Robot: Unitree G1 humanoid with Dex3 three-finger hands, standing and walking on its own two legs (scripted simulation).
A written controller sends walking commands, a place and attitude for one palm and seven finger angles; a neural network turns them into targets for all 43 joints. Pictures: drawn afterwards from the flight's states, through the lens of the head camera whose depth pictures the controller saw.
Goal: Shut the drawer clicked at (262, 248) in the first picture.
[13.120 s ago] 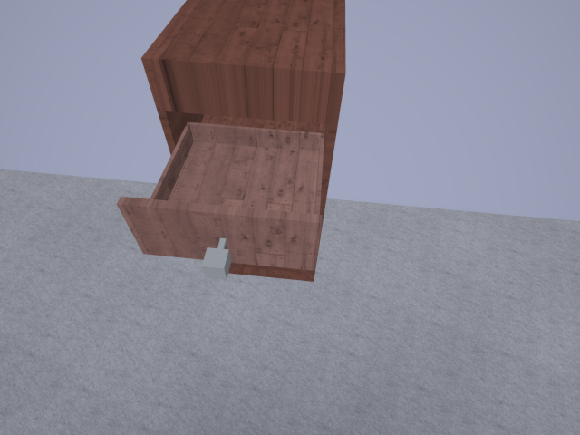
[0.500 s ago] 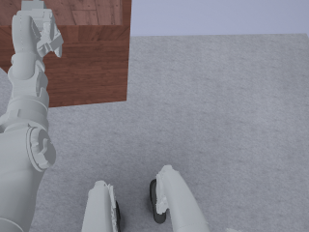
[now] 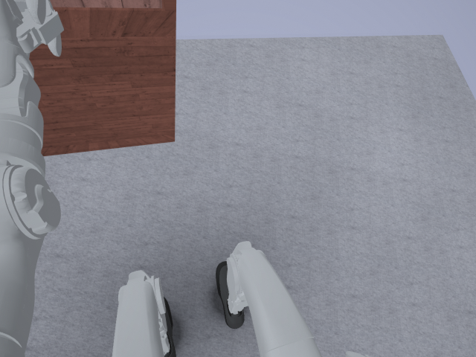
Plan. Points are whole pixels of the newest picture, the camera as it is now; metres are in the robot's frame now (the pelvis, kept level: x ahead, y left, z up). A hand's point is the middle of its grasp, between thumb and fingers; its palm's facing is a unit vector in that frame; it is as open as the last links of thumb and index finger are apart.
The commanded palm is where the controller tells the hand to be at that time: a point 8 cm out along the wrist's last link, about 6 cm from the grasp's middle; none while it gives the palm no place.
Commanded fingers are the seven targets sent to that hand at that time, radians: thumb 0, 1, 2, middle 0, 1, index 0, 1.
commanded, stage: pull the fist back off the drawer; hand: left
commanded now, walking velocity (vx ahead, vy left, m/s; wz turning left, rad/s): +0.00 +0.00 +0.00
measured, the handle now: out of the picture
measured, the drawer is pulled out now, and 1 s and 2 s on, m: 0.00 0.00 0.00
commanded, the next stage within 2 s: draw the hand back to the body in 0.50 s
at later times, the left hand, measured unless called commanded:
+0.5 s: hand (55, 20) +0.60 +0.15 +0.07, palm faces +0.02 -1.00 -0.04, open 3.4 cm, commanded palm +0.58 +0.19 +0.07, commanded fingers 0.00 0.90 0.90 -1.40 -1.60 -1.40 -1.60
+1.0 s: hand out of the picture +0.48 +0.19 +0.16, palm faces +0.05 -1.00 -0.05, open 3.3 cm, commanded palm +0.44 +0.23 +0.17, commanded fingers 0.00 0.90 0.90 -1.40 -1.60 -1.40 -1.60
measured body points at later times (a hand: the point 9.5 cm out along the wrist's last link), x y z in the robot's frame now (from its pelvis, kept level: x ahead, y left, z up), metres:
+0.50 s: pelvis +0.02 +0.00 +0.02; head +0.22 +0.03 +0.42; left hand +0.59 +0.20 +0.07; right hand +0.02 -0.25 -0.09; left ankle +0.06 +0.10 -0.56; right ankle +0.12 -0.13 -0.56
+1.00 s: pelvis +0.10 +0.00 +0.11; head +0.21 +0.01 +0.55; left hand +0.47 +0.25 +0.17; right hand +0.22 -0.25 +0.00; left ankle +0.06 +0.10 -0.56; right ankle +0.12 -0.13 -0.56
